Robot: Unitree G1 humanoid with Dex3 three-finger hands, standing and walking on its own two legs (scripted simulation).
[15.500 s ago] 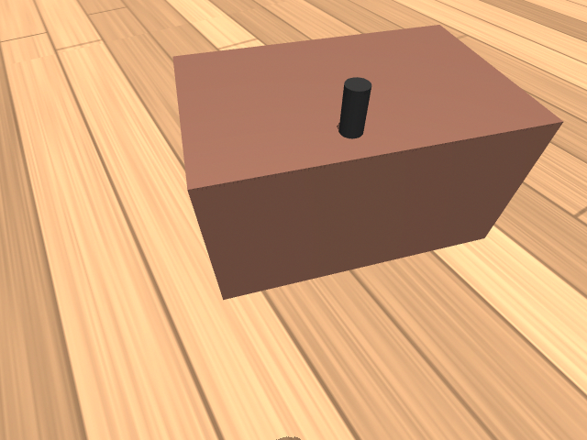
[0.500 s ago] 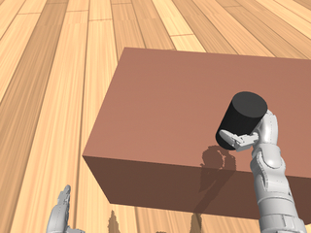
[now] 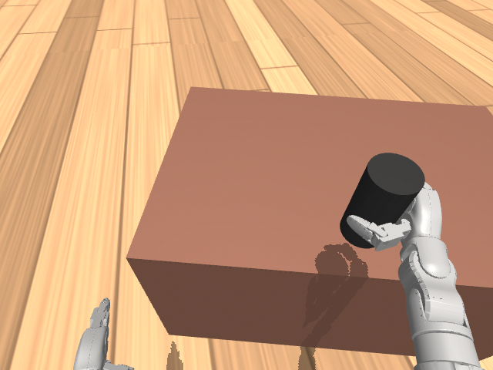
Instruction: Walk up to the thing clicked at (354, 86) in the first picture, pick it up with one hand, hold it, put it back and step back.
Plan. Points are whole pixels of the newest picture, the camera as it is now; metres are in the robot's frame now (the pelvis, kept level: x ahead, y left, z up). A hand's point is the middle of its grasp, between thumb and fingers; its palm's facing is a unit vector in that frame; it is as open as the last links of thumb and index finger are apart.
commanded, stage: hold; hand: right
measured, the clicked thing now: (376, 204) +0.34 -0.17 +0.12
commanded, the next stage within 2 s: none
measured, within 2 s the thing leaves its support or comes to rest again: neither
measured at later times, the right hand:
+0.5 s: hand (381, 202) +0.34 -0.17 +0.13, palm faces +0.15 +0.99 -0.02, open 10.5 cm
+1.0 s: hand (381, 201) +0.34 -0.17 +0.13, palm faces +0.15 +0.99 -0.02, open 10.5 cm
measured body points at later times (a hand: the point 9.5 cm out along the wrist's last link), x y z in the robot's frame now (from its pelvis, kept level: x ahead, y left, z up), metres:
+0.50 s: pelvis +0.01 +0.00 +0.01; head +0.00 +0.02 +0.46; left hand +0.17 +0.26 -0.08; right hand +0.32 -0.22 +0.13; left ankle -0.02 +0.14 -0.73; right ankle +0.03 -0.14 -0.73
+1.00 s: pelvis +0.01 +0.00 +0.01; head +0.01 +0.02 +0.46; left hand +0.17 +0.26 -0.08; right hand +0.32 -0.22 +0.14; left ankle -0.02 +0.14 -0.73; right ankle +0.03 -0.14 -0.73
